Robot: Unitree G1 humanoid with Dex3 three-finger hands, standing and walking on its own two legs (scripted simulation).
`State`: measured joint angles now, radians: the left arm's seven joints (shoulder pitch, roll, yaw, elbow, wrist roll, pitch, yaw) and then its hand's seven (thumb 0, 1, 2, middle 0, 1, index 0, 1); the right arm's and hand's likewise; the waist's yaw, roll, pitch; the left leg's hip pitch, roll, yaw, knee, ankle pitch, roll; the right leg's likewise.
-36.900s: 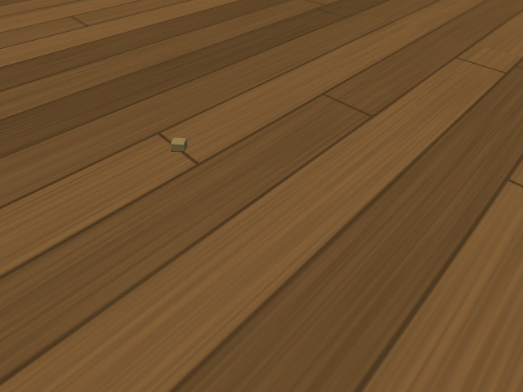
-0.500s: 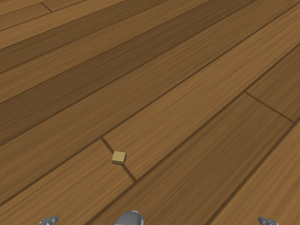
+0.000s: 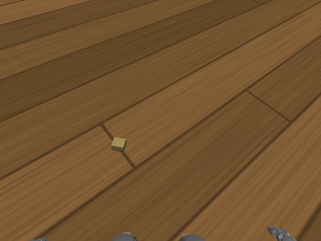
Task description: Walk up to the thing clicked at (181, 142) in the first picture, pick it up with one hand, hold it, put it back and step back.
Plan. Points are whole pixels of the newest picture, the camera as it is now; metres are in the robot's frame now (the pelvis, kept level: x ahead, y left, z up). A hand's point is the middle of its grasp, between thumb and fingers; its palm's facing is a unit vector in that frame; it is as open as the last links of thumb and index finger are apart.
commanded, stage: step back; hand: left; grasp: from above
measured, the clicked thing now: (119, 144) +0.75 +0.27 -0.74
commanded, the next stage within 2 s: stand in 1.84 s
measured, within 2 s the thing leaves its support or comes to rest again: neither
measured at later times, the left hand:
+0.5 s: hand out of the picture -0.07 +0.25 -0.15, palm faces +0.07 -0.90 -0.42, open 7.4 cm
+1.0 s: hand out of the picture -0.28 +0.23 -0.14, palm faces +0.08 -0.91 -0.41, open 7.4 cm
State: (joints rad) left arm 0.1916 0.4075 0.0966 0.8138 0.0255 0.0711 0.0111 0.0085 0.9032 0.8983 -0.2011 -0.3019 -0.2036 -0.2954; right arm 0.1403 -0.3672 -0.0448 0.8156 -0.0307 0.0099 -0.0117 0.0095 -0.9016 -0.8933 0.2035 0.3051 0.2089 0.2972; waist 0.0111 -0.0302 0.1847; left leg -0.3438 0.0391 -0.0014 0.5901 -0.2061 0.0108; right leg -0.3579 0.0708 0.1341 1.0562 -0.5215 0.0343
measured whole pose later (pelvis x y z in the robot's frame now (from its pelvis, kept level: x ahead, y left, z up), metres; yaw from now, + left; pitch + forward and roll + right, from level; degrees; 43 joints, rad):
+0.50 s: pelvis -0.19 -0.03 -0.01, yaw +5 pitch -4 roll +1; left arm 0.09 0.40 0.06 0.78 0.02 0.06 0.03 0.01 0.90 0.90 -0.20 -0.30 -0.21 -0.30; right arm 0.20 -0.37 -0.05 0.88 -0.03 0.05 0.01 0.01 -0.91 -0.89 0.20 0.30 0.21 0.30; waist 0.00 -0.04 0.20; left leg -0.27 -0.06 -0.01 0.69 -0.35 0.03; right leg -0.46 -0.02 0.05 0.88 -0.45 0.00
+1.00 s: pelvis -0.30 -0.05 +0.00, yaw +4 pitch -3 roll +0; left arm 0.26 0.37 0.07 0.96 0.05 -0.02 -0.01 0.01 0.90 0.90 -0.21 -0.30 -0.21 -0.30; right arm 0.27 -0.42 -0.07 0.98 -0.03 0.03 0.03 0.01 -0.91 -0.89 0.20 0.30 0.20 0.30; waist 0.03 0.04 0.05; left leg -0.30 -0.02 -0.07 0.72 -0.45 -0.02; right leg -0.23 -0.02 0.00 0.60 -0.34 0.00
